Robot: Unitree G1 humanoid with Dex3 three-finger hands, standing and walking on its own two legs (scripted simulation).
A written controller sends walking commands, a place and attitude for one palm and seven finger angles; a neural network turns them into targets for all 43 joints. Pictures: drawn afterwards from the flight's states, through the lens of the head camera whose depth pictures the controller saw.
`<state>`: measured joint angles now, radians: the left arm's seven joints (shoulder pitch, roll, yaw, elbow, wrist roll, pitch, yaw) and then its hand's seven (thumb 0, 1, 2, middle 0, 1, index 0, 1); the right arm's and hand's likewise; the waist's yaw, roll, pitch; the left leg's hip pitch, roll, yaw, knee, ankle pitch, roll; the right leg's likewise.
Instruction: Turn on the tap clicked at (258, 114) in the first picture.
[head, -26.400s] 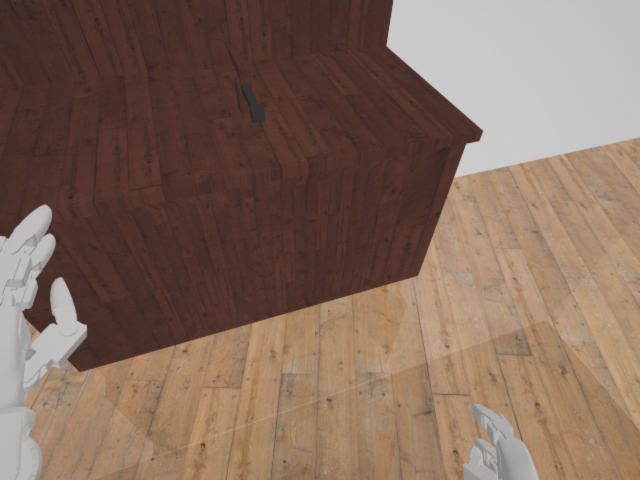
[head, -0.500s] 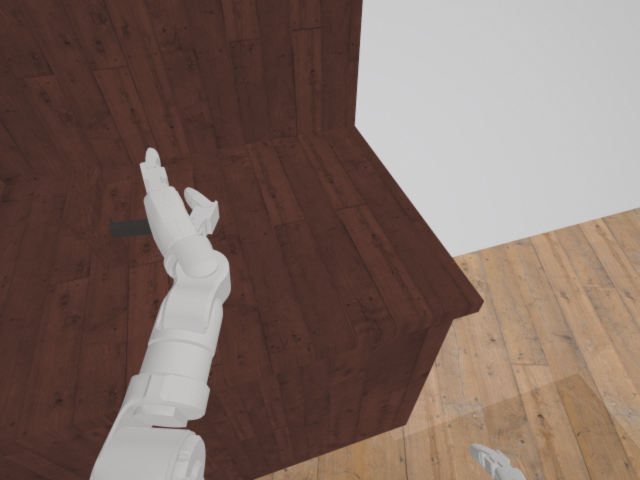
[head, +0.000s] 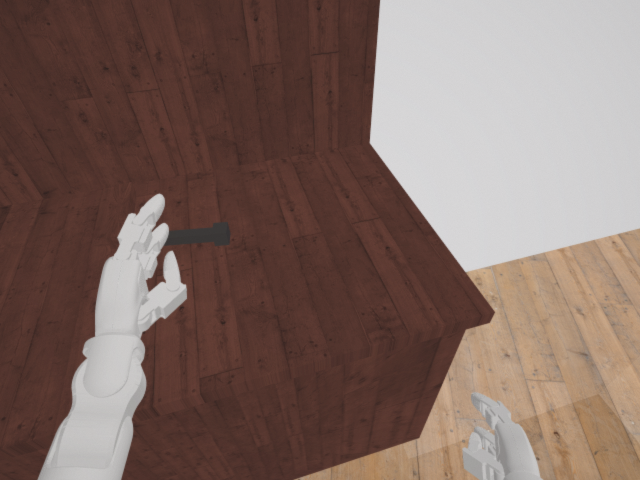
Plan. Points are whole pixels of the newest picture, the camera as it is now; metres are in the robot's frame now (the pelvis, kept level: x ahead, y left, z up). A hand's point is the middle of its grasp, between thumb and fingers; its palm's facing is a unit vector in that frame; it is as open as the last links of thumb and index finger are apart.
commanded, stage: draw the hand back beside the body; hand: left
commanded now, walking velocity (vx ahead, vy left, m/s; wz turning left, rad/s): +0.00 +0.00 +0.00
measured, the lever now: (221, 233) +0.48 +0.22 +0.03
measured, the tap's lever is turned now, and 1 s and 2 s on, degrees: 79 79 79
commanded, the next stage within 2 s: step back with the hand held close in 0.84 s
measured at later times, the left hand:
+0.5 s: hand (103, 328) +0.22 +0.25 +0.15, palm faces +0.35 -0.88 -0.32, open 7.5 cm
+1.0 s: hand (79, 336) +0.20 +0.25 +0.16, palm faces +0.40 -0.85 -0.34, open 7.5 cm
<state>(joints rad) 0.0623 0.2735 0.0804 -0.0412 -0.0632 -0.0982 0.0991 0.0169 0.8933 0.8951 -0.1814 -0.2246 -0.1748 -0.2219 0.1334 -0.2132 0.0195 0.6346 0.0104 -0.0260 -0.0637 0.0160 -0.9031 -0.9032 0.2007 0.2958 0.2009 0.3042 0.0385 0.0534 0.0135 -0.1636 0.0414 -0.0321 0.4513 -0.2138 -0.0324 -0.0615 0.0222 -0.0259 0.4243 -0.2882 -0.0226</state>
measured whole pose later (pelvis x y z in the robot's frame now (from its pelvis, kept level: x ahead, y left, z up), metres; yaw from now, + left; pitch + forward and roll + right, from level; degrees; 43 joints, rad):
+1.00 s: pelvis +0.00 +0.01 +0.00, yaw +1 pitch -5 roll -1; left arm 0.41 0.34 0.26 -0.41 -0.08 -0.09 0.10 0.02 0.89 0.89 -0.21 -0.31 -0.21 -0.30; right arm 0.16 -0.22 0.03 0.63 -0.01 -0.08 -0.07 0.02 -0.90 -0.90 0.20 0.30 0.20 0.30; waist 0.07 0.06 0.02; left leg -0.17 0.04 -0.04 0.49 -0.24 -0.02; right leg -0.03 0.02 -0.04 0.40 -0.28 -0.01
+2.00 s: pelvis -0.13 +0.02 -0.02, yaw +1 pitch +1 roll -2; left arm 0.46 0.40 0.41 -0.56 -0.06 -0.19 0.16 0.02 0.89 0.89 -0.21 -0.31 -0.21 -0.30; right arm 0.20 -0.19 0.01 0.59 -0.01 -0.11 -0.05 0.01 -0.90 -0.90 0.20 0.30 0.20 0.30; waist 0.03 0.03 0.02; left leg -0.53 0.04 -0.02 0.54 -0.04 0.00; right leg -0.28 0.07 -0.01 0.66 -0.43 -0.01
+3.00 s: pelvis -0.34 +0.00 -0.01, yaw +2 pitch -1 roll +0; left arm 0.49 0.43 0.39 -0.51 -0.04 -0.16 0.15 0.02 0.88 0.89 -0.22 -0.31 -0.21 -0.30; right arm 0.26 -0.18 -0.01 0.66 0.02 -0.15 -0.07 0.02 -0.90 -0.90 0.20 0.30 0.20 0.30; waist -0.05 -0.05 -0.06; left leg -0.23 0.01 0.05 0.58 -0.34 0.02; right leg -0.55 0.03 -0.03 1.10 -0.42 -0.01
